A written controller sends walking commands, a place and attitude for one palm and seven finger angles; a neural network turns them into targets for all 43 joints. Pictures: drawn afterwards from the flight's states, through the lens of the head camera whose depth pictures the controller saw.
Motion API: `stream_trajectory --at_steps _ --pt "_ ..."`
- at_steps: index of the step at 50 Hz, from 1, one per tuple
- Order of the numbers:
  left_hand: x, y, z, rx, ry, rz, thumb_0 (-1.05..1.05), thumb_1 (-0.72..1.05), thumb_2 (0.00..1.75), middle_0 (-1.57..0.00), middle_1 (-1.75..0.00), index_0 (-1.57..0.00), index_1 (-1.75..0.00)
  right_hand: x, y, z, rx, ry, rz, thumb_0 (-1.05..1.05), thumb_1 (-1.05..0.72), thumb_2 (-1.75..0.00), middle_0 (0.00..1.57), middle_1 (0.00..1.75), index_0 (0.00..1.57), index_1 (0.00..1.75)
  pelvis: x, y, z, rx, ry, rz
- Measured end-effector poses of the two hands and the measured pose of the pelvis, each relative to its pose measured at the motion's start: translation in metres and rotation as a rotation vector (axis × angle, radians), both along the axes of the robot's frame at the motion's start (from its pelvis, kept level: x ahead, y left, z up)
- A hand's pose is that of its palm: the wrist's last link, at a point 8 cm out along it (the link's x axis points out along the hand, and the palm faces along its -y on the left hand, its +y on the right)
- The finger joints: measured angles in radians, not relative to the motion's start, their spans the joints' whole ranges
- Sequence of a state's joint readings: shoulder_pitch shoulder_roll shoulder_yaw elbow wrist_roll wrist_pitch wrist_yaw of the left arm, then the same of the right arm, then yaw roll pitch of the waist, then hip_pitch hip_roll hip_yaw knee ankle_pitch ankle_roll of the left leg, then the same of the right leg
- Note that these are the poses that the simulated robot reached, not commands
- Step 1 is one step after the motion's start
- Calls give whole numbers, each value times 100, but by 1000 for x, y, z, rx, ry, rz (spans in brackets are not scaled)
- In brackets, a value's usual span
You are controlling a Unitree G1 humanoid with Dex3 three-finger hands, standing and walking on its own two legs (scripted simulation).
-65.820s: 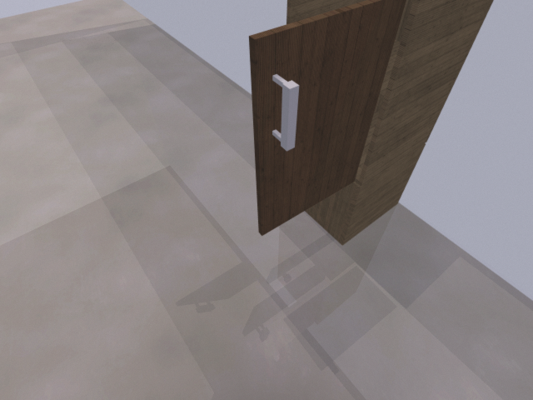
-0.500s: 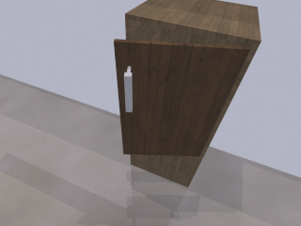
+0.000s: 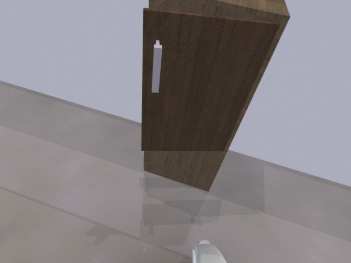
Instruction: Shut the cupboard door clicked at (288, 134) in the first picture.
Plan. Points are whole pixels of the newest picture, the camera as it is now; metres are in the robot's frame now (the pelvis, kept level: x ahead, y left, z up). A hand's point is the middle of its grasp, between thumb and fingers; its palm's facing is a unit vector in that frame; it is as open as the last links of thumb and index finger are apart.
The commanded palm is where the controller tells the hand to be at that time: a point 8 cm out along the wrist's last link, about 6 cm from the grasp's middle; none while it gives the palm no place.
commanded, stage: shuffle to correct the standing spot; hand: left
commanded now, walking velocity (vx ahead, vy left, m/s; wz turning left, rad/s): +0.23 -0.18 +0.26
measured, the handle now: (156, 66) +0.63 +0.10 +0.14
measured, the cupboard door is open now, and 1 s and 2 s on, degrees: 22 22 22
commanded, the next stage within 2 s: come to a stop and stand still in 1.38 s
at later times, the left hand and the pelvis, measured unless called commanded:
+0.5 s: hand out of the picture +0.04 +0.13 -0.12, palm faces +0.10 -0.98 -0.17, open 7.3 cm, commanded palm none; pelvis -0.02 -0.05 +0.05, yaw +6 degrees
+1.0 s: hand out of the picture +0.08 +0.12 -0.13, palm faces +0.20 -0.97 -0.15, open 7.4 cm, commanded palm none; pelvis +0.11 -0.05 +0.05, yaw +8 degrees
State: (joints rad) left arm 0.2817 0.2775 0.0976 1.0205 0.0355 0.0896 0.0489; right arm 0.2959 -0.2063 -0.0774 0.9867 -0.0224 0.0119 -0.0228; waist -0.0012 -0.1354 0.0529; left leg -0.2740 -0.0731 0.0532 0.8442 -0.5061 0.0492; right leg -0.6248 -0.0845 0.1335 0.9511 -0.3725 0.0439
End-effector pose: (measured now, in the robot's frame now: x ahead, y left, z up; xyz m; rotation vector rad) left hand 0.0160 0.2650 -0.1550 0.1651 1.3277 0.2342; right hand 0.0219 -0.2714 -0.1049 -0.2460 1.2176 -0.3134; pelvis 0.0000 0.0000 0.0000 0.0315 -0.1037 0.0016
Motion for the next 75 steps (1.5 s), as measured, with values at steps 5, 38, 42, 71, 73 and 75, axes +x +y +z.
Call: stream_trajectory --at_steps 5,38,42,71,73,75 --pt "44 11 37 9 -172 -43 1 92 90 -19 -30 -20 -29 -85 33 1 72 193 -45 1 -91 -90 20 30 20 30 -15 4 19 -8 26 2" --pt "-86 -101 43 -141 268 185 0 93 90 -20 -30 -20 -29 127 -13 17 53 35 244 1 -91 -90 20 30 20 30 52 -37 32 -62 104 151" --pt "-67 -100 39 -165 304 168 1 92 90 -20 -30 -20 -29 173 8 20 77 -72 272 0 -91 -90 20 30 20 30 70 -36 31 -35 86 123" --pt "169 -153 34 -144 42 145 1 91 90 -20 -30 -20 -29 279 -53 17 101 64 220 1 -91 -90 20 30 20 30 218 -100 37 -88 108 162" --pt "176 -154 29 -163 62 142 1 91 90 -20 -30 -20 -29 283 -50 18 87 57 209 1 -92 -90 20 30 20 30 226 -99 35 -78 106 157" --pt "188 -153 30 -170 73 121 1 91 90 -20 -30 -20 -29 282 -52 23 74 65 194 0 -93 -90 20 30 21 30 233 -100 39 -77 107 146"
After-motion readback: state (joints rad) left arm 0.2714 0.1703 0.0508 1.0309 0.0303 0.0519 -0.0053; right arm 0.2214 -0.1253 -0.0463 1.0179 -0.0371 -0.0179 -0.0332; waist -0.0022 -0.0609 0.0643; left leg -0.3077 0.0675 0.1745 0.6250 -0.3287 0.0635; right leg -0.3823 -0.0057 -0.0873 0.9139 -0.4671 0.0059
